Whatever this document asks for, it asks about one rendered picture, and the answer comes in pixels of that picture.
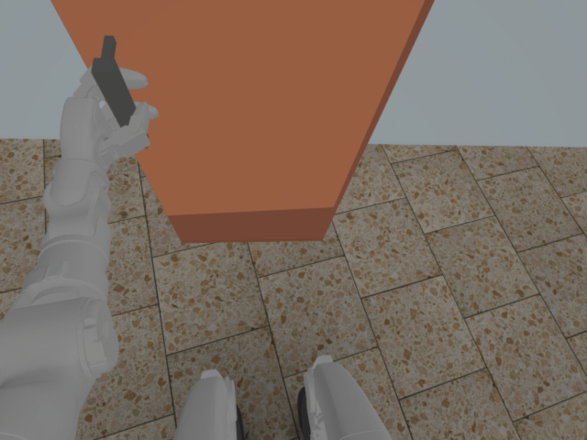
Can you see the handle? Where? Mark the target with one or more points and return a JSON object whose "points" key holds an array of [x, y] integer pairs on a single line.
{"points": [[111, 83]]}

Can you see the left robot thigh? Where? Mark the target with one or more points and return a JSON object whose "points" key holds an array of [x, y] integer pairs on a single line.
{"points": [[209, 408]]}

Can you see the left robot upper arm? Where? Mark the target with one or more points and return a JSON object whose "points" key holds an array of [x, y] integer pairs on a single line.
{"points": [[50, 357]]}

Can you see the left robot hand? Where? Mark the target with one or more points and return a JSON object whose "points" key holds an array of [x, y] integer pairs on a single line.
{"points": [[84, 125]]}

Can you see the left robot forearm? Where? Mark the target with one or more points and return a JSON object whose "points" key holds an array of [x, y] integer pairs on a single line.
{"points": [[75, 251]]}

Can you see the robot right shin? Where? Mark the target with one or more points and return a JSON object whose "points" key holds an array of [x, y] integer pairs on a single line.
{"points": [[317, 425]]}

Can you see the cupboard door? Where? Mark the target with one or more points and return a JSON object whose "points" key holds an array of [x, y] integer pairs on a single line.
{"points": [[263, 104]]}

